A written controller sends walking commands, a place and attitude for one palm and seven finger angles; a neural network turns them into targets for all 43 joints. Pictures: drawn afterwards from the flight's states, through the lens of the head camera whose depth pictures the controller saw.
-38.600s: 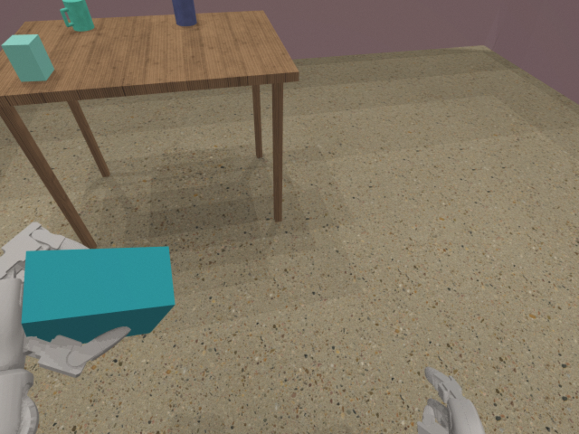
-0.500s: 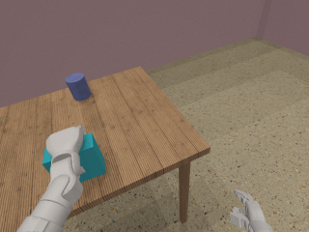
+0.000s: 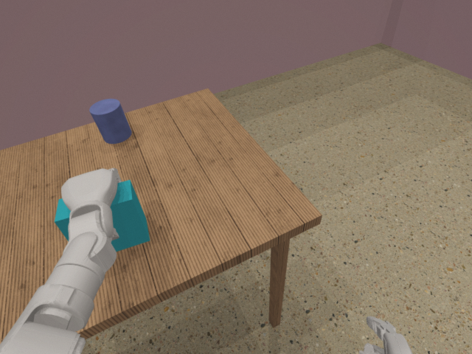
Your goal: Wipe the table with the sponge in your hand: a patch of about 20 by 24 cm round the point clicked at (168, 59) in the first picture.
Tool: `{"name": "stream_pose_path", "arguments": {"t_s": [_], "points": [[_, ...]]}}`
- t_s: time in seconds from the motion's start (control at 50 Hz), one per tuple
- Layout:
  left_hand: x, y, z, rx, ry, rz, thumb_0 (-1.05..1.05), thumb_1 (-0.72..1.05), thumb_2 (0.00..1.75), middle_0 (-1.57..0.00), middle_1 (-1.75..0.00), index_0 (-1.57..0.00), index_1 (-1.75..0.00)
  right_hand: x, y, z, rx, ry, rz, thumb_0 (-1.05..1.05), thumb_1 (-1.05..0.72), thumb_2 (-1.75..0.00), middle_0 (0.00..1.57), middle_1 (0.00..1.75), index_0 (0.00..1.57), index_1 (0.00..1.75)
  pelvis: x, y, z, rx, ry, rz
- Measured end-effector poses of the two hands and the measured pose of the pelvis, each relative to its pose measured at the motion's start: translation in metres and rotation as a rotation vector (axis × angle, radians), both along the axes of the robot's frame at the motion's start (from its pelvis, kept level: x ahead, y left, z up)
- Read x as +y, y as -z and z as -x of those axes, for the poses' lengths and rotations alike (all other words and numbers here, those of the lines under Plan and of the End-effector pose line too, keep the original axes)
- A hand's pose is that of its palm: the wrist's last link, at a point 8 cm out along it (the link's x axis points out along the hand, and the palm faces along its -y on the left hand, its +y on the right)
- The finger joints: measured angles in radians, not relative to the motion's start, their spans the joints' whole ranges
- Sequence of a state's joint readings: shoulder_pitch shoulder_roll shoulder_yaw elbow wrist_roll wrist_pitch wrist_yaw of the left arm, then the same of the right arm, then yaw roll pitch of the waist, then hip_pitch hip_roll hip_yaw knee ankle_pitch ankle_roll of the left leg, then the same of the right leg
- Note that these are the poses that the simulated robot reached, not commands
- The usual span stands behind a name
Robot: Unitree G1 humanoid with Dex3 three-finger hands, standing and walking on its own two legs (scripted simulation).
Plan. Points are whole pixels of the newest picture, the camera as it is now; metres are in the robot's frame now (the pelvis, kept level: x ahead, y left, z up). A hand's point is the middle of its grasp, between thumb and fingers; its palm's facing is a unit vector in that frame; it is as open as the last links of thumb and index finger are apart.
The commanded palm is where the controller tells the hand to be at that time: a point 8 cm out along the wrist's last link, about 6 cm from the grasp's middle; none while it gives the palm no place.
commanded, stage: wipe forward along the middle lane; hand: left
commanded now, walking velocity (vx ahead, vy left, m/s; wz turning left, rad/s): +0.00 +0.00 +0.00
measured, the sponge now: (110, 227) +0.34 +0.29 +0.02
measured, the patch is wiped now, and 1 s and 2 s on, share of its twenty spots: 1.00 1.00 1.00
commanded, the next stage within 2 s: slide back across to the first lane in 0.86 s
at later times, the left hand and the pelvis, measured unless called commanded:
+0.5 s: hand (97, 189) +0.40 +0.32 +0.07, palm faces -0.06 -0.03 -1.00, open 10.3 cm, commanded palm +0.38 +0.31 +0.10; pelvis +0.01 +0.03 +0.00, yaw +0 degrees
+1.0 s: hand (94, 176) +0.44 +0.34 +0.07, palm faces -0.06 -0.01 -1.00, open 10.3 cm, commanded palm +0.41 +0.33 +0.10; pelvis +0.02 +0.06 +0.00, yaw +1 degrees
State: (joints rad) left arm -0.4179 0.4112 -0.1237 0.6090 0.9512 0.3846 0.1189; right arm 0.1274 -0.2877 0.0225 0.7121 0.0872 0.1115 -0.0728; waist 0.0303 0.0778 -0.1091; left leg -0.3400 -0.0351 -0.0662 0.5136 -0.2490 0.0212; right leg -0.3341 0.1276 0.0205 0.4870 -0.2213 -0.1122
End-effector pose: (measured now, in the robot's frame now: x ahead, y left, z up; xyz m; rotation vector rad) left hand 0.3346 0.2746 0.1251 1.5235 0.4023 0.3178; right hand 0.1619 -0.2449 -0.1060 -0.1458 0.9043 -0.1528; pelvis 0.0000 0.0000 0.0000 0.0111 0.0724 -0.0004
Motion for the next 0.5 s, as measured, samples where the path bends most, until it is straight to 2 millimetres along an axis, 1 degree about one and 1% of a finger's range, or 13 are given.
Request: {"name": "stream_pose_path", "arguments": {"t_s": [0.14, 0.24, 0.34, 0.5], "points": [[0.012, 0.0, -0.017, 0.011, 0.006, -0.007, 0.0, -0.52, 1.04, -0.69, -1.33, -0.72, -1.32, 0.005, 0.004, 0.01, 0.04, 0.013, 0.003, 0.01, -0.9, -0.9, 0.2, 0.3, 0.2, 0.3, 0.007, 0.0, -0.002, 0.024, -0.002, 0.006], [0.019, 0.0, -0.028, 0.011, 0.009, -0.007, 0.0, -0.52, 1.04, -0.69, -1.33, -0.72, -1.32, 0.011, 0.007, 0.014, 0.07, 0.017, 0.001, 0.01, -0.9, -0.9, 0.2, 0.3, 0.2, 0.3, 0.014, 0.0, -0.006, 0.038, -0.004, 0.011], [0.025, 0.0, -0.037, 0.01, 0.01, -0.002, 0.0, -0.52, 1.04, -0.7, -1.33, -0.72, -1.31, 0.018, 0.007, 0.013, 0.091, 0.013, 0.001, 0.01, -0.9, -0.9, 0.2, 0.3, 0.2, 0.3, 0.021, -0.001, -0.01, 0.047, -0.006, 0.015], [0.036, 0.0, -0.051, 0.009, 0.012, -0.002, 0.01, -0.53, 1.04, -0.7, -1.33, -0.72, -1.31, 0.031, 0.004, 0.007, 0.099, 0.004, 0.003, 0.01, -0.9, -0.9, 0.2, 0.3, 0.2, 0.3, 0.032, -0.001, -0.015, 0.062, -0.01, 0.023]]}}
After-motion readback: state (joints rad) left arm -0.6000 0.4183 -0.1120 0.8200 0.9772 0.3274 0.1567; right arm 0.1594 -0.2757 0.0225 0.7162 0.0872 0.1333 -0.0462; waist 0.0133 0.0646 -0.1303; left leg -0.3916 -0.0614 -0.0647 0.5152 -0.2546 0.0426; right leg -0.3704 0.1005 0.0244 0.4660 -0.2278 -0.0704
